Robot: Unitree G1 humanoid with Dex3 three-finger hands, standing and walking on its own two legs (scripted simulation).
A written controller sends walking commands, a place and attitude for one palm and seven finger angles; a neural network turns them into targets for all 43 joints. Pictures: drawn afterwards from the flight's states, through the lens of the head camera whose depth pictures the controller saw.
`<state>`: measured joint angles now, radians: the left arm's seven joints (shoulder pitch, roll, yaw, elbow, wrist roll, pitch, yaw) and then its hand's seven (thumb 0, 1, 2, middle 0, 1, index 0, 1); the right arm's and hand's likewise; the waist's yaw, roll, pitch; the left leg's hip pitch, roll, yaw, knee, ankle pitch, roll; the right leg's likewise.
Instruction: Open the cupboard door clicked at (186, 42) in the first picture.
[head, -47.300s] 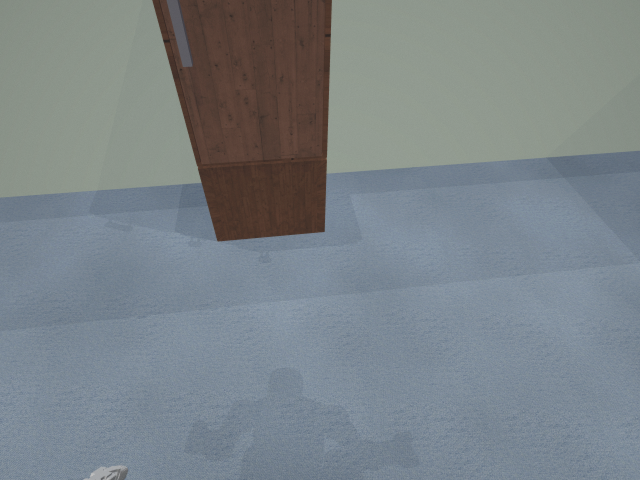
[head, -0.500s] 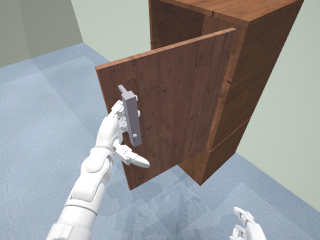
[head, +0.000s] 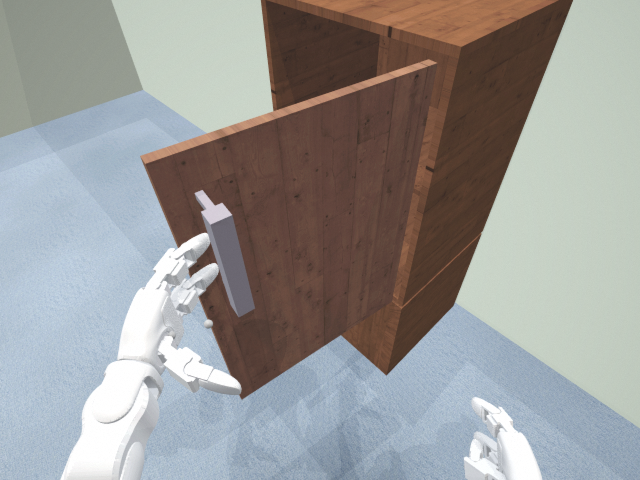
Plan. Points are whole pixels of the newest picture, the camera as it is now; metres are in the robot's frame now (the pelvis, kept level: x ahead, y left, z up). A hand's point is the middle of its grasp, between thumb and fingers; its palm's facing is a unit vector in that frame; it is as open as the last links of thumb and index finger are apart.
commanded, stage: slide the hand sideways off the handle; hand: left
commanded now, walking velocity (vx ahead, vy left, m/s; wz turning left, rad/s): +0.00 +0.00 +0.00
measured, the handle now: (223, 255) +0.36 +0.15 +0.11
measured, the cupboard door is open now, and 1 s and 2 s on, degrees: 82 81 81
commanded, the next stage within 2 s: draw the hand back to the body in 0.38 s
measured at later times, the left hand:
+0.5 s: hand (149, 358) +0.22 +0.20 +0.10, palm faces +0.03 -1.00 -0.04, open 16.3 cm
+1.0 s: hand (108, 355) +0.21 +0.23 +0.13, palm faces +0.04 -1.00 -0.06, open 16.2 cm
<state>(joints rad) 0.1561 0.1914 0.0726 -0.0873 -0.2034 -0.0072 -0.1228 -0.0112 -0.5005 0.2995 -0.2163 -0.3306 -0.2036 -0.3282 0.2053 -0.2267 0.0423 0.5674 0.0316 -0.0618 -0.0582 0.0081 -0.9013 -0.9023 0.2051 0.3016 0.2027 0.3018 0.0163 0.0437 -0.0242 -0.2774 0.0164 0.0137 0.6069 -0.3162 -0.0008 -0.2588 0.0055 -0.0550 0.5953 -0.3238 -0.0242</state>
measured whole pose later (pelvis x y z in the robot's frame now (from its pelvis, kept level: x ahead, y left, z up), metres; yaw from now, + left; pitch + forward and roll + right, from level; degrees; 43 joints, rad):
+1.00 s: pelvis -0.01 +0.02 +0.00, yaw +2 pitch -2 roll -1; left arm 0.27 0.29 0.27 -0.20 -0.32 0.04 -0.31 -0.01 -0.47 0.31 -0.16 -0.30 -0.15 -0.30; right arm 0.22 -0.24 0.07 0.61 0.05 -0.26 -0.10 0.01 -0.90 -0.90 0.21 0.30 0.20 0.30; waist 0.05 0.06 -0.03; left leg -0.28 0.00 -0.01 0.63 -0.32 0.02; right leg -0.23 -0.01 -0.08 0.58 -0.31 0.00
